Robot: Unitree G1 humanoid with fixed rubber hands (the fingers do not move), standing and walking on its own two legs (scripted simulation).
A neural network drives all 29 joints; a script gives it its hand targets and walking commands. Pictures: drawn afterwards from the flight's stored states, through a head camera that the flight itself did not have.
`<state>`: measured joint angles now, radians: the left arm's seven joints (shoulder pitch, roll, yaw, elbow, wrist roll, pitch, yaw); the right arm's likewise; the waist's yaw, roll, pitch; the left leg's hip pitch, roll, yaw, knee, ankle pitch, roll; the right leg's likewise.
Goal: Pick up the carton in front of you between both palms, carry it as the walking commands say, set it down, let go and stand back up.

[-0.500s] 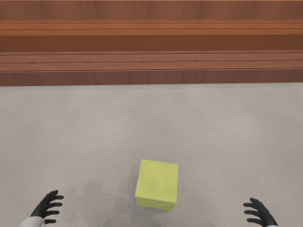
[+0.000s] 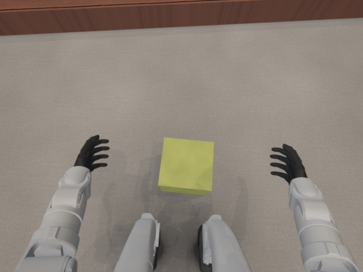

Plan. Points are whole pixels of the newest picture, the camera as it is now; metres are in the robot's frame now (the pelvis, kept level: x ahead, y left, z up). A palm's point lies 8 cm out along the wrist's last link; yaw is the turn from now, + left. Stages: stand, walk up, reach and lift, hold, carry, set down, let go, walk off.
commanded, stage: reach and lift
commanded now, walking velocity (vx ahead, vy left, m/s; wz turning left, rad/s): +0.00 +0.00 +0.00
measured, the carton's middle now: (185, 169) +0.42 -0.02 -0.57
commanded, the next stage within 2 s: none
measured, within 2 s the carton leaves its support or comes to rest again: neither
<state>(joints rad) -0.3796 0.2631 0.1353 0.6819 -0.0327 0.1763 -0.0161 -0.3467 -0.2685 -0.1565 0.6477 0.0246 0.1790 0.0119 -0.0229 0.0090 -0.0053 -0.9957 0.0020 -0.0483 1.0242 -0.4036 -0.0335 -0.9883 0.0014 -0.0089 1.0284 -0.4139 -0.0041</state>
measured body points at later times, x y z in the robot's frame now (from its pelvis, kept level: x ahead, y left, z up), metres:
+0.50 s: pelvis -0.05 +0.01 -0.08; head +0.24 +0.00 +0.27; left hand +0.47 +0.17 -0.18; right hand +0.44 -0.21 -0.18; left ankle +0.04 +0.14 -0.66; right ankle +0.04 -0.12 -0.66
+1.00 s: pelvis -0.08 +0.01 -0.26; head +0.26 +0.00 +0.04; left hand +0.45 +0.18 -0.42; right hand +0.42 -0.22 -0.41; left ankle +0.04 +0.14 -0.66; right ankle +0.03 -0.12 -0.66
